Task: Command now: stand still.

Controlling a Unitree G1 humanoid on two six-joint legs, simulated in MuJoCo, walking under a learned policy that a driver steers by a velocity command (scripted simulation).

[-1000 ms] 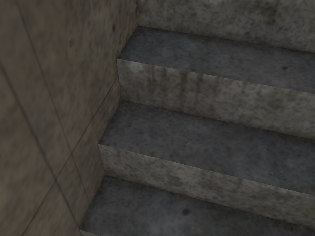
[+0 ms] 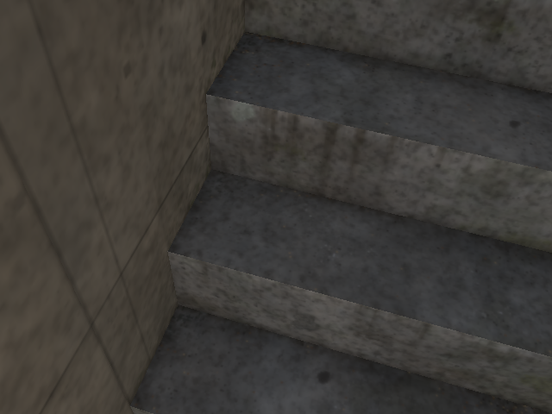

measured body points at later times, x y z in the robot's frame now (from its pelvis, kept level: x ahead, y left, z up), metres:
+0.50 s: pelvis -0.02 +0.02 +0.00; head +0.01 +0.04 +0.45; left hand +0.07 +0.28 -0.15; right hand +0.04 -0.25 -0.12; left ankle -0.11 +0.10 -0.74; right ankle +0.03 -0.14 -0.74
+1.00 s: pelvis +0.02 +0.00 +0.00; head +0.04 +0.01 +0.45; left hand +0.18 +0.26 -0.12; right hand +0.13 -0.28 -0.11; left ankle -0.11 +0.10 -0.74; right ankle +0.03 -0.14 -0.74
